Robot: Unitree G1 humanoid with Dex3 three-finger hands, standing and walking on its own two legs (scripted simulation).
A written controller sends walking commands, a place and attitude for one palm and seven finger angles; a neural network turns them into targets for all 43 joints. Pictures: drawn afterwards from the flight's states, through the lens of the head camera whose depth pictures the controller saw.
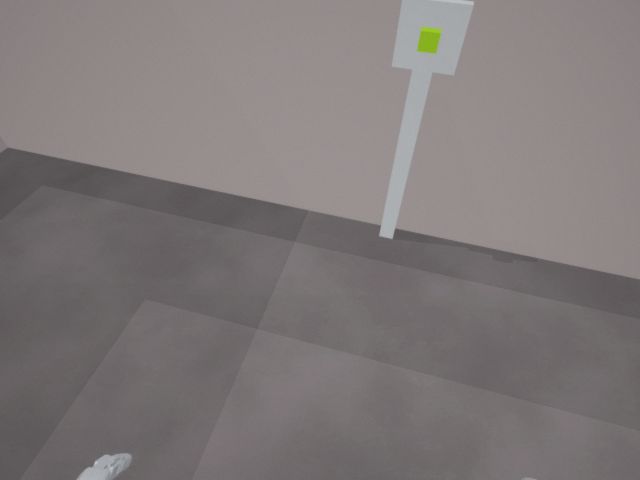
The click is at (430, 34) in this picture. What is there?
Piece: button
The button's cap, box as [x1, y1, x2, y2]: [417, 27, 441, 53]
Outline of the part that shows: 422,27 417,50 435,53 441,29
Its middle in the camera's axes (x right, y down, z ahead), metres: +0.29 -0.54 +1.04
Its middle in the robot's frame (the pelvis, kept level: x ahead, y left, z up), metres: +1.16 -0.23 +0.07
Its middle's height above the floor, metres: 0.84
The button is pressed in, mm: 0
